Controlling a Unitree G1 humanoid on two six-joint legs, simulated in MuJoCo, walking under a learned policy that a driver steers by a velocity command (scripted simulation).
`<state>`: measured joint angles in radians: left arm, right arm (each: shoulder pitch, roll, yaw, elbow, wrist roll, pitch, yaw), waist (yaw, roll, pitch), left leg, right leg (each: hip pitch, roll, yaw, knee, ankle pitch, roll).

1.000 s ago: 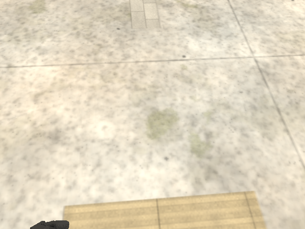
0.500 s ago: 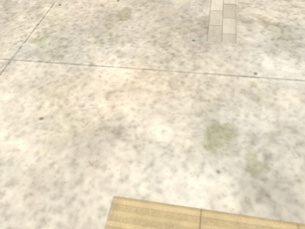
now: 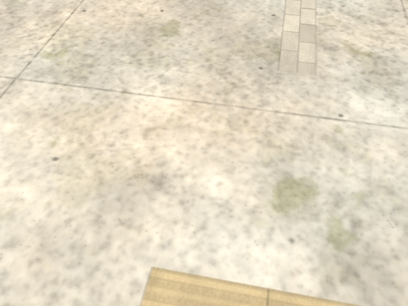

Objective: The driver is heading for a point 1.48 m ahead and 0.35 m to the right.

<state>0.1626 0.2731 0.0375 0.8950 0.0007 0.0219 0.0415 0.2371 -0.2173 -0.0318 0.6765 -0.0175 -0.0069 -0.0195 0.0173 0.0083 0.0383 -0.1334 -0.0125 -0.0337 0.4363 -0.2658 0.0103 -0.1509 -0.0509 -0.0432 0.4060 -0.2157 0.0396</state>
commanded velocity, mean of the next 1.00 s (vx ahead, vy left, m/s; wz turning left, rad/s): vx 0.00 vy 0.00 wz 0.01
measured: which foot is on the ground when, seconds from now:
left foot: down 0.00-1.00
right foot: down 0.00-1.00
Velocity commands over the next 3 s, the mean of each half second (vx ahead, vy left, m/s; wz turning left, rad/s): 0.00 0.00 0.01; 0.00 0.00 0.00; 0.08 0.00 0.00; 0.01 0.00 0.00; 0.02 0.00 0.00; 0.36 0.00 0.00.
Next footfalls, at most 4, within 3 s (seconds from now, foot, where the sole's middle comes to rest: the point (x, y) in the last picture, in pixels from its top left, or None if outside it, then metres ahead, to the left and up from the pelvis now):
none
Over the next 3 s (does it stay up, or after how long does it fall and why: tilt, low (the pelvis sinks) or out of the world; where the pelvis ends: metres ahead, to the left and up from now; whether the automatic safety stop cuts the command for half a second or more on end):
stays up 0.18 0.01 -0.01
